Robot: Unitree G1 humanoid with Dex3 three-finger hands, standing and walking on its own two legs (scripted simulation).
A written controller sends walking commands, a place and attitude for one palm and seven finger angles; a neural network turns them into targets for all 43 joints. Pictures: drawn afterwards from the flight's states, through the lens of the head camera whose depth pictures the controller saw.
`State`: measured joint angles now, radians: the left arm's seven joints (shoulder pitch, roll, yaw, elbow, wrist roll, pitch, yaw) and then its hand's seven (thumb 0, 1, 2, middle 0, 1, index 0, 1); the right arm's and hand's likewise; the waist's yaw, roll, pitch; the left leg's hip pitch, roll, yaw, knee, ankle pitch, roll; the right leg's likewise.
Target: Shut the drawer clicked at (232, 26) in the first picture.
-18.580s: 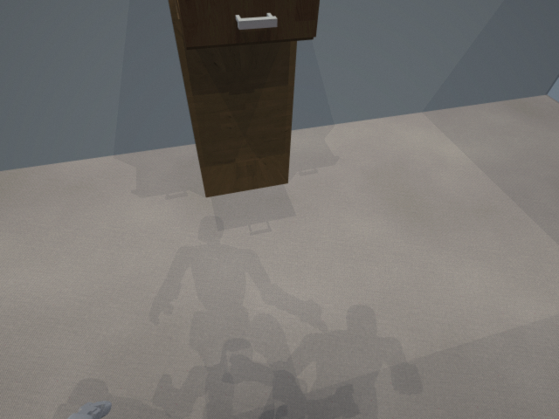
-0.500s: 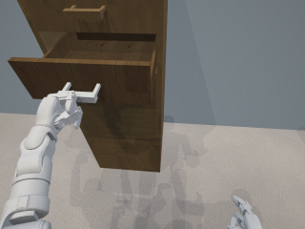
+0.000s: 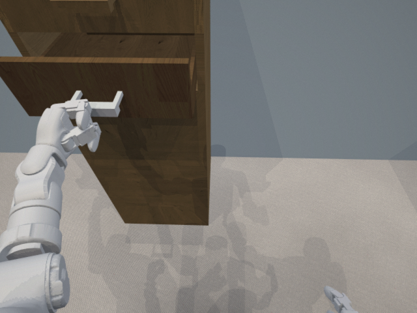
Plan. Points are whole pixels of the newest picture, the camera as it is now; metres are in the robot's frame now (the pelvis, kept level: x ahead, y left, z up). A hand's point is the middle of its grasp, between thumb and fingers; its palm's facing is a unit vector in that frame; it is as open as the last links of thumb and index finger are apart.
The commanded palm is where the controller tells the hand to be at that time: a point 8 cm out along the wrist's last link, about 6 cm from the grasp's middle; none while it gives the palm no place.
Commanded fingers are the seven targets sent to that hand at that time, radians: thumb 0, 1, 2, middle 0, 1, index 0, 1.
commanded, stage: push the drawer shut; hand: left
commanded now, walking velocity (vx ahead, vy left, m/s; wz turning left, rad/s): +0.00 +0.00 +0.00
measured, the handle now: (95, 102) +0.48 +0.25 +0.15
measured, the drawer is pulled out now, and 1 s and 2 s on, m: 0.12 0.00 0.00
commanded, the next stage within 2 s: pull the fist back off the drawer in 1.34 s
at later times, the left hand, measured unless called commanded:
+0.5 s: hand (104, 106) +0.47 +0.23 +0.15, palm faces +0.03 -1.00 -0.01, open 3.5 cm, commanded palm +0.46 +0.27 +0.15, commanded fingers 0.00 0.90 0.90 -1.40 -1.60 -1.40 -1.60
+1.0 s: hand (111, 91) +0.52 +0.23 +0.15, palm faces +0.03 -1.00 -0.01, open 3.5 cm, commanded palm +0.52 +0.27 +0.15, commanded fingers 0.00 0.90 0.90 -1.40 -1.60 -1.40 -1.60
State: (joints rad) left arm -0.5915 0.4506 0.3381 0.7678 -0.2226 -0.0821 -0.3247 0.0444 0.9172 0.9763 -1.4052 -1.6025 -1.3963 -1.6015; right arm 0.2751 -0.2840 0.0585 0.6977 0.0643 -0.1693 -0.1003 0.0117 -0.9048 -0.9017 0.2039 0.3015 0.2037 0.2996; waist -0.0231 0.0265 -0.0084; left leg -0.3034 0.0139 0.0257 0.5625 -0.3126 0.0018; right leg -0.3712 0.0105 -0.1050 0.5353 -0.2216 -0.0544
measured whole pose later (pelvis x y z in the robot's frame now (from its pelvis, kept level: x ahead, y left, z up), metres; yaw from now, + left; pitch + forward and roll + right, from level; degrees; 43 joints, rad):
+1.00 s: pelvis +0.02 +0.02 -0.01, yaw -1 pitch +12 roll -1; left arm -1.02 0.57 0.36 1.24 -0.11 -0.21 -0.27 0.05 0.95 0.99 -1.41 -1.60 -1.40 -1.60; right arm 0.41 -0.29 0.05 0.72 0.01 -0.09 -0.05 0.01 -0.91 -0.90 0.20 0.30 0.20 0.30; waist -0.13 0.02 -0.04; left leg -0.49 0.00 0.04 0.64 -0.35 0.03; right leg -0.55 0.00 -0.09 0.57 -0.24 -0.02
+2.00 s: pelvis +0.01 +0.01 -0.01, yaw -1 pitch +14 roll -1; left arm -1.00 0.61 0.39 1.22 -0.11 -0.21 -0.29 0.05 1.00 1.03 -1.41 -1.60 -1.39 -1.60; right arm 0.44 -0.29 0.05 0.70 0.01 -0.07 -0.04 0.01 -0.91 -0.90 0.20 0.30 0.20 0.30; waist -0.14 0.02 -0.06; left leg -0.54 0.03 0.04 0.66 -0.36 0.02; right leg -0.59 0.02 -0.09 0.59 -0.23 -0.04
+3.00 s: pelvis +0.01 +0.01 +0.01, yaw -1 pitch -3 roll +0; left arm 0.00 0.31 0.24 0.01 -0.10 -0.04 0.04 0.01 0.90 0.90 -1.41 -1.60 -1.40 -1.60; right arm 0.16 -0.24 0.05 0.63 0.02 -0.08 -0.06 0.01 -0.90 -0.90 0.20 0.30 0.20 0.30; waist 0.05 0.05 0.02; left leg -0.09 0.00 0.04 0.42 -0.27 0.02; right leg -0.18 0.01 -0.08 0.41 -0.18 -0.04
